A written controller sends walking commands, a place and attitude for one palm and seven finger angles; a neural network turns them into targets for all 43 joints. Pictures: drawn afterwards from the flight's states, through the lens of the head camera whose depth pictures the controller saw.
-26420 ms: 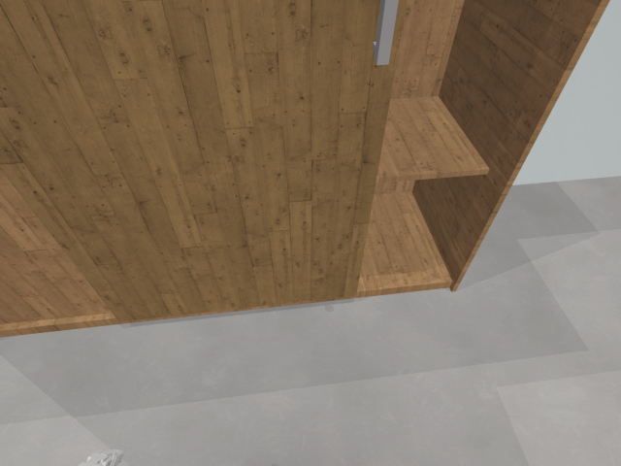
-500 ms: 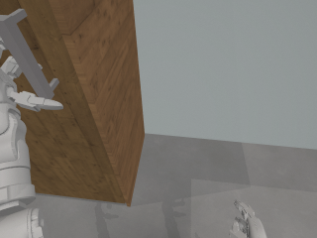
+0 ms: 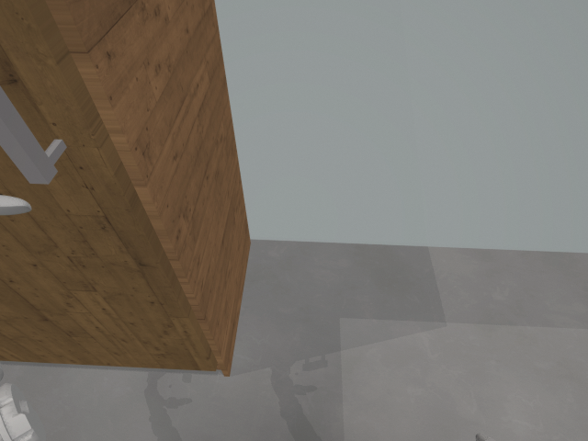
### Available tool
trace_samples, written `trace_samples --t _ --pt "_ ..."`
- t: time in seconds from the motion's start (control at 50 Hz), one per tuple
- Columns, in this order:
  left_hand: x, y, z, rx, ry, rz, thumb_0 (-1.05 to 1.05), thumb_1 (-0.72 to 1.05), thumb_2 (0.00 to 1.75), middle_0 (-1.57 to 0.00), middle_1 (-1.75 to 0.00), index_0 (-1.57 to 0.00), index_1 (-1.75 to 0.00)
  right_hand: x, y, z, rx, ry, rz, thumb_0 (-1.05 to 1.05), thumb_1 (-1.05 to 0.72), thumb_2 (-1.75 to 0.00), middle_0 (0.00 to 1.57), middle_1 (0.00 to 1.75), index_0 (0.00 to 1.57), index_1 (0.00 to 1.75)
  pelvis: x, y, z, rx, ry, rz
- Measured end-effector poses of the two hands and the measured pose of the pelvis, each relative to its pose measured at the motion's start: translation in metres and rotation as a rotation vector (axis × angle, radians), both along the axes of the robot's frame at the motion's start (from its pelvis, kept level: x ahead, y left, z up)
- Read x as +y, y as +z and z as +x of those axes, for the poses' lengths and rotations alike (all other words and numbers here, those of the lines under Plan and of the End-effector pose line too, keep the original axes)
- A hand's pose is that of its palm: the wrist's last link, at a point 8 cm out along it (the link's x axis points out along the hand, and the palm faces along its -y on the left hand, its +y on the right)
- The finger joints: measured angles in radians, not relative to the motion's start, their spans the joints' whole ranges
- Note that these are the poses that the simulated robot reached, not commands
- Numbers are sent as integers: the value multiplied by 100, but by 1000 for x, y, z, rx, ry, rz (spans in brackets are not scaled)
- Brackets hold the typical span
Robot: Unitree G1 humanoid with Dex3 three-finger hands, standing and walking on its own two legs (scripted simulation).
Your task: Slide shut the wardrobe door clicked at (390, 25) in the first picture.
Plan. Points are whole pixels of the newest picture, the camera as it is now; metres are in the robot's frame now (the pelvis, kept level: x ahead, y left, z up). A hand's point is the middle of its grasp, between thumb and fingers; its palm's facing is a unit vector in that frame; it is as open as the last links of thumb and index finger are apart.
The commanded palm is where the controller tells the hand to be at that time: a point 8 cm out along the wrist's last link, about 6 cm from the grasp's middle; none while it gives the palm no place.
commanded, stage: slip the hand off the handle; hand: left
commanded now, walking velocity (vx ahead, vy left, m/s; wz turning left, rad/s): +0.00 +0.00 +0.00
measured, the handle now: (9, 102) +0.39 +0.32 +0.27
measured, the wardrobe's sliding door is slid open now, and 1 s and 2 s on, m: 0.02 0.02 0.02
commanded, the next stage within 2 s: draw the hand back to the body in 0.48 s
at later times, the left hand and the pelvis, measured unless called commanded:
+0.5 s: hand out of the picture +0.25 +0.38 +0.24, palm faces +0.53 -0.84 -0.08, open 14.7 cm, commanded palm +0.20 +0.40 +0.23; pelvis +0.02 +0.01 +0.00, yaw +2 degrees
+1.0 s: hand out of the picture +0.23 +0.34 +0.22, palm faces +0.09 -0.99 -0.09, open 14.7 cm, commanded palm +0.18 +0.37 +0.22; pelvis +0.02 +0.01 +0.01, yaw +2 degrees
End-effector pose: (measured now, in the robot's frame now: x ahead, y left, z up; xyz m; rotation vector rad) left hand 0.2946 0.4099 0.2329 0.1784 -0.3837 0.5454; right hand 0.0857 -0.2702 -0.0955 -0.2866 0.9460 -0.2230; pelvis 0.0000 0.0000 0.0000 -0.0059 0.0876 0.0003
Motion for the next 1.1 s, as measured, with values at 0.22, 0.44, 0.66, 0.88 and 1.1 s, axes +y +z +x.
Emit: trace_samples --t 0.22,0.44,0.66,0.88,1.1 --pt "6 2 -46 -29 -11 10 -1 -56 20 -27 -116 -25 -116 31 14 59 -152 93 12 2 -90 -89 21 30 20 30 8 1 5 -39 21 -3" --pt "5 1 -82 -15 -4 14 -1 -56 20 -25 -115 -25 -115 80 39 133 -343 242 70 1 -90 -89 21 30 20 30 14 2 15 -62 40 -6" --pt "10 -4 -99 37 -17 -13 -1 -56 20 -25 -115 -25 -115 88 37 140 -330 272 70 1 -90 -89 21 30 20 30 14 4 21 -81 59 -10" --pt "-19 -15 -78 341 -404 -63 -1 -55 20 -25 -115 -25 -115 71 48 128 -394 211 94 2 -90 -89 21 30 20 30 16 8 25 -127 42 -14" --pt "-26 -30 -100 356 -417 -116 -1 -53 21 -25 -114 -25 -114 65 57 121 -432 248 109 2 -90 -89 21 30 20 30 12 9 16 -137 35 -13"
